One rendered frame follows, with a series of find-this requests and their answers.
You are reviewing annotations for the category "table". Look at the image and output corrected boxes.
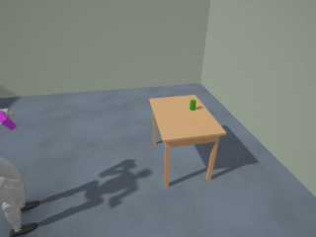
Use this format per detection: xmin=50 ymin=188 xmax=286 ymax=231
xmin=149 ymin=95 xmax=227 ymax=188

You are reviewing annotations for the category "robot right shin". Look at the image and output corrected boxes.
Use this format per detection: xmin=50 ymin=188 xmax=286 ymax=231
xmin=3 ymin=202 xmax=22 ymax=232

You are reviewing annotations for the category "robot left foot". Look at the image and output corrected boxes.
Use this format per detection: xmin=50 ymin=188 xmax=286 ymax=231
xmin=21 ymin=200 xmax=40 ymax=211

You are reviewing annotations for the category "right robot hand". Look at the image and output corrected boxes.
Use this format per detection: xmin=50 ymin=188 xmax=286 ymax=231
xmin=0 ymin=177 xmax=22 ymax=192

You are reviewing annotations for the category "sponge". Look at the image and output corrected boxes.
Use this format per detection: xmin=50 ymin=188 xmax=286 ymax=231
xmin=0 ymin=111 xmax=17 ymax=130

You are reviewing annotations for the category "left robot hand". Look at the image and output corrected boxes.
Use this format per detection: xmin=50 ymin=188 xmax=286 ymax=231
xmin=0 ymin=109 xmax=14 ymax=125

